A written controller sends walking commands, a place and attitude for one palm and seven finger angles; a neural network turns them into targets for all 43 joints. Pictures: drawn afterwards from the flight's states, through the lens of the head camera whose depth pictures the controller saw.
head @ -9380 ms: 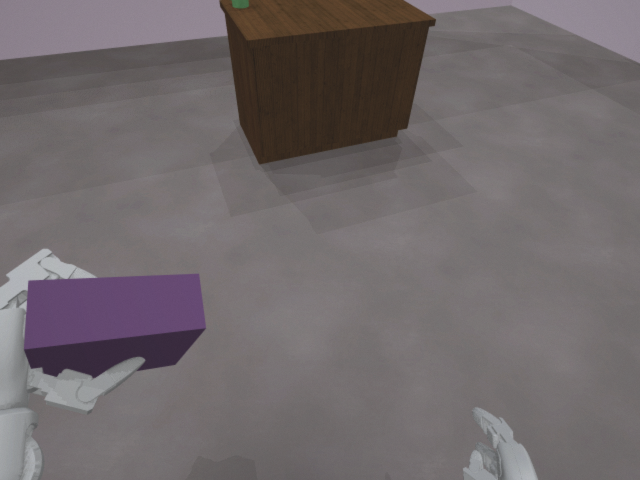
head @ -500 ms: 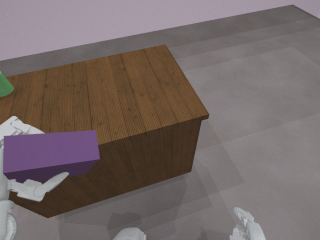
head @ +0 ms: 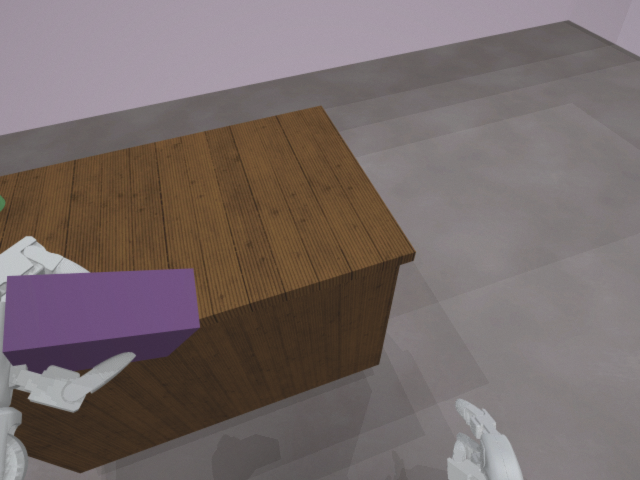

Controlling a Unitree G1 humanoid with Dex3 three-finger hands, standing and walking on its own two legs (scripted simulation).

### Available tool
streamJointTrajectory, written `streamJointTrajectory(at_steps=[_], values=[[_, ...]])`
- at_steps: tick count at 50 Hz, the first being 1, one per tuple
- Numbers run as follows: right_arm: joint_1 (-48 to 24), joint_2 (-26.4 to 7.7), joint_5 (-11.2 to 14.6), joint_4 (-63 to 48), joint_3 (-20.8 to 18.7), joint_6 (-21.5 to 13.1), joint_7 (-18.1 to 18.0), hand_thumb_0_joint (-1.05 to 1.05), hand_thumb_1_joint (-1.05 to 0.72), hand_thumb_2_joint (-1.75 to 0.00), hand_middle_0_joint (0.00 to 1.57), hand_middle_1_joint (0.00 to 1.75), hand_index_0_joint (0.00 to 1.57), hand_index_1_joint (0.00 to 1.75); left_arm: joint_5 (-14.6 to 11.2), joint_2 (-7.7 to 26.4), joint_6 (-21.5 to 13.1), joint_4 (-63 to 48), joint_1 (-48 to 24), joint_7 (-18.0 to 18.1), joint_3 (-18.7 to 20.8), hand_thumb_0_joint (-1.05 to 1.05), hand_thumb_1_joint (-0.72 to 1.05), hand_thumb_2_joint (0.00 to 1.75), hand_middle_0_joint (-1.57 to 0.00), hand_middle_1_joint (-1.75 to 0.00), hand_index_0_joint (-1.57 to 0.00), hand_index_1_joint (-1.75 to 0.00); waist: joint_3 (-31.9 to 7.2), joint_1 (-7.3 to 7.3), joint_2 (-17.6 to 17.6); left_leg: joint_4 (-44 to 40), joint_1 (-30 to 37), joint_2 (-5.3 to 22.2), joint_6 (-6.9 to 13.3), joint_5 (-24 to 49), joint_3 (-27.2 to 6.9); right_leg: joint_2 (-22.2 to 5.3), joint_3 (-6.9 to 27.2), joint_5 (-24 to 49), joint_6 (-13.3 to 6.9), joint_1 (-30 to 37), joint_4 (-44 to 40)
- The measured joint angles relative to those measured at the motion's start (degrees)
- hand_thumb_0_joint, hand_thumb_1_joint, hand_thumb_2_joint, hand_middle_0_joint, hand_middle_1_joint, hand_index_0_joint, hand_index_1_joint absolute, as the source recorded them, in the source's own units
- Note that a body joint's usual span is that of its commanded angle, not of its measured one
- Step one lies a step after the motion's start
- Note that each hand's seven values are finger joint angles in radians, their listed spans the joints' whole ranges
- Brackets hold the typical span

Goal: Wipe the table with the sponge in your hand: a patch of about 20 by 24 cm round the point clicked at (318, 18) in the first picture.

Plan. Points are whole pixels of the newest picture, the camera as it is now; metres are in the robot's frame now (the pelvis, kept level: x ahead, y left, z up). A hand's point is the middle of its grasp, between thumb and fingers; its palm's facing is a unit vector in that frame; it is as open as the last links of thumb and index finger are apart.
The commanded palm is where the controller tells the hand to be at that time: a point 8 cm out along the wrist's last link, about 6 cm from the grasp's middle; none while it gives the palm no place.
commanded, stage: come to a stop and stand still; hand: left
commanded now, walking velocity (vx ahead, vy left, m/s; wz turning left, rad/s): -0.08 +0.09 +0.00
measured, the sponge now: (132, 322) +0.23 +0.19 +0.15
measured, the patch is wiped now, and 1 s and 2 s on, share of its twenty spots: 0.00 0.00 0.00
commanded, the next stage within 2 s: look again from close up in 1.84 s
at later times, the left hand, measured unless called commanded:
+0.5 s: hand out of the picture +0.17 +0.28 +0.17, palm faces +0.36 -0.86 -0.37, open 9.8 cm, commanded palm +0.12 +0.32 +0.19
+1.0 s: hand out of the picture +0.13 +0.32 +0.17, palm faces +0.46 -0.81 -0.35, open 9.8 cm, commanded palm +0.07 +0.35 +0.19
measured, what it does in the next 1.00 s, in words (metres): steps on the spot: left foot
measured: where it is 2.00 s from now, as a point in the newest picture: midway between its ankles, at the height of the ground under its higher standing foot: outside the picture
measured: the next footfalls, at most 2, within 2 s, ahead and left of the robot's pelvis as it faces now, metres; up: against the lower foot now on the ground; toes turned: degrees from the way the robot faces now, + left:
left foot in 0.22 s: +0.04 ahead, +0.14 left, +0.00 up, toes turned +5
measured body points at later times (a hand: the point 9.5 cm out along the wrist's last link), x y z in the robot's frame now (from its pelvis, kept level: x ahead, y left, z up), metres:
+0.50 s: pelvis -0.05 +0.04 +0.01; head -0.05 +0.06 +0.46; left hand +0.15 +0.32 +0.19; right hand +0.11 -0.20 -0.06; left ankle +0.00 +0.13 -0.73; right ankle +0.01 -0.08 -0.73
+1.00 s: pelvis -0.07 +0.06 +0.01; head -0.08 +0.08 +0.46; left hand +0.10 +0.36 +0.19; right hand +0.13 -0.14 -0.04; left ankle +0.00 +0.13 -0.73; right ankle +0.01 -0.06 -0.73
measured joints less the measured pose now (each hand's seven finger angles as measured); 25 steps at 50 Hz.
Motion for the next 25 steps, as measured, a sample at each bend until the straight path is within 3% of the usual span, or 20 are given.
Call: streamJointTrajectory(at_steps=[5,8,11,12,14,16,20,25], values=[[-1.2,-0.9,0.0,1.2,0.0,1.4,-0.1,0.02,-0.91,-0.90,0.20,0.30,0.20,0.30,-0.2,-1.5,1.2,1.7,-0.6,0.0,-0.9,0.00,-0.46,1.00,-0.78,-1.34,-0.77,-1.35,0.2,0.13,-1.3,9.0,-1.7,-3.7,-0.3,-8.6,-3.1,-1.0,1.4,0.6,-0.8,0.2,-1.6],[-1.7,-1.8,-0.4,0.1,-0.2,2.1,-0.8,0.02,-0.91,-0.90,0.20,0.30,0.20,0.30,0.1,-0.9,1.4,1.0,-0.6,0.3,-0.7,0.00,-0.46,1.00,-0.78,-1.34,-0.77,-1.35,0.7,-0.87,-2.3,4.2,0.0,-4.0,-0.2,-6.1,-3.0,-1.3,1.3,1.5,-0.5,0.4,-2.7],[-1.7,-3.0,-0.6,-1.5,-1.1,2.7,-1.2,0.02,-0.91,-0.90,0.20,0.30,0.20,0.30,0.1,0.0,1.4,-1.0,0.6,0.5,-0.5,0.00,-0.46,1.00,-0.78,-1.34,-0.77,-1.35,0.8,-1.61,-1.9,-4.2,3.1,-2.9,0.2,2.7,-3.2,-0.4,0.5,1.5,-0.2,-0.1,-1.8],[-1.8,-3.1,-0.5,-1.6,-1.6,2.9,-1.4,0.02,-0.91,-0.90,0.20,0.30,0.20,0.30,0.0,0.5,1.4,-1.5,0.8,0.5,-0.5,0.00,-0.46,1.00,-0.78,-1.34,-0.77,-1.35,0.9,-1.57,-2.3,-5.0,3.6,-2.9,0.5,2.4,-3.0,-0.4,0.5,1.3,0.0,-0.2,-1.3],[0.0,-2.9,-1.2,-2.0,-3.6,0.6,-1.5,0.02,-0.91,-0.90,0.20,0.30,0.20,0.30,2.3,5.4,-0.2,1.8,-5.8,-2.4,1.4,0.00,-0.47,1.00,-0.78,-1.34,-0.77,-1.35,1.2,1.69,-3.7,-3.5,2.1,-2.9,0.8,1.5,-2.6,-0.5,1.0,1.9,-0.1,-1.4,-1.0],[0.2,-3.5,-0.6,-1.7,-3.5,-0.9,-0.6,0.02,-0.91,-0.90,0.20,0.30,0.20,0.30,1.6,7.6,-2.0,7.1,-11.7,-2.9,4.2,0.00,-0.47,1.00,-0.78,-1.34,-0.77,-1.35,1.8,2.55,-4.4,-3.4,1.7,-3.0,1.2,1.8,-2.4,-0.4,1.3,3.2,-0.1,-1.6,-1.7],[0.7,-4.4,0.0,-2.1,-3.0,-3.2,1.5,0.02,-0.91,-0.90,0.20,0.30,0.20,0.30,-0.8,4.3,-2.2,7.9,-11.3,-1.2,5.9,0.00,-0.46,1.00,-0.78,-1.34,-0.77,-1.35,1.4,1.12,-5.0,-6.3,3.3,-4.1,2.5,4.0,-1.1,-1.4,2.6,5.4,1.3,-0.6,-3.9],[3.2,-3.5,0.2,-2.6,-2.5,-4.6,1.8,0.02,-0.91,-0.90,0.20,0.30,0.20,0.30,0.1,0.5,-3.8,4.3,-3.9,-2.3,-0.3,0.00,-0.46,1.00,-0.78,-1.34,-0.77,-1.35,-0.5,0.62,-5.3,-6.7,3.5,-5.3,4.0,4.6,-0.6,-1.9,4.1,5.1,2.5,-0.6,-3.6]])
